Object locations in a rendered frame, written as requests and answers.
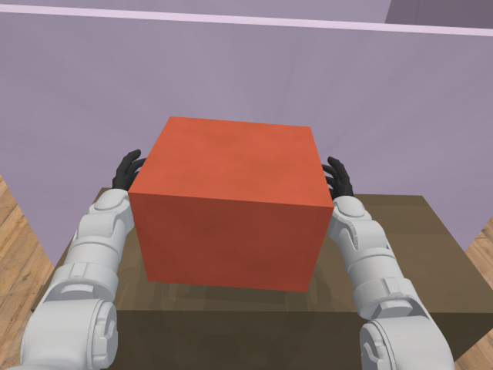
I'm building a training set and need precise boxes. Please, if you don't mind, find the left robot hand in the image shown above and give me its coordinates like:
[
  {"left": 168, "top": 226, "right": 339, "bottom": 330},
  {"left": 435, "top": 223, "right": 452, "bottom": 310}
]
[{"left": 112, "top": 150, "right": 146, "bottom": 192}]

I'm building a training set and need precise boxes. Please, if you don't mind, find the robot right upper arm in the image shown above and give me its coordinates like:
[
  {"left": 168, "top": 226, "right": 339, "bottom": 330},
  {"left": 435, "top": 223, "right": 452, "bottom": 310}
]
[{"left": 360, "top": 315, "right": 454, "bottom": 370}]

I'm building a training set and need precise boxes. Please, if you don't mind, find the pedestal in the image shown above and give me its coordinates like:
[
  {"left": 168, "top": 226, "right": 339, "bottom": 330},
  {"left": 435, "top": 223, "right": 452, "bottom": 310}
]
[{"left": 30, "top": 187, "right": 493, "bottom": 370}]

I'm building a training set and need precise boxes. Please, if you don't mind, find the robot left forearm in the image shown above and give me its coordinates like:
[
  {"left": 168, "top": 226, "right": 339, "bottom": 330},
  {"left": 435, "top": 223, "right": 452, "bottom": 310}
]
[{"left": 19, "top": 189, "right": 134, "bottom": 365}]

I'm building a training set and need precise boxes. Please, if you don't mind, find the robot right forearm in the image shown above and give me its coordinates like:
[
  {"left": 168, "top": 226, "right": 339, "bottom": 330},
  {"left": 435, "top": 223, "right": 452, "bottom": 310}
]
[{"left": 327, "top": 196, "right": 454, "bottom": 369}]

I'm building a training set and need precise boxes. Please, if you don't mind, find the carton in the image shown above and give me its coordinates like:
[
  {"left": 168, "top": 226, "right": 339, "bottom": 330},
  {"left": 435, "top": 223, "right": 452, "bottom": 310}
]
[{"left": 127, "top": 116, "right": 334, "bottom": 292}]

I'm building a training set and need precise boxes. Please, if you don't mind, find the robot left upper arm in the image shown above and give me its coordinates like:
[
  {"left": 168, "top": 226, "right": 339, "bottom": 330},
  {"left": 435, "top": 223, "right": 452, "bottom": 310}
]
[{"left": 5, "top": 298, "right": 118, "bottom": 370}]

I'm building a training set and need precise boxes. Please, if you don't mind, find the right robot hand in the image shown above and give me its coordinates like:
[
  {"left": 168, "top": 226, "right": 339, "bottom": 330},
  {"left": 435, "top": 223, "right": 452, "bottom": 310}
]
[{"left": 321, "top": 156, "right": 354, "bottom": 200}]

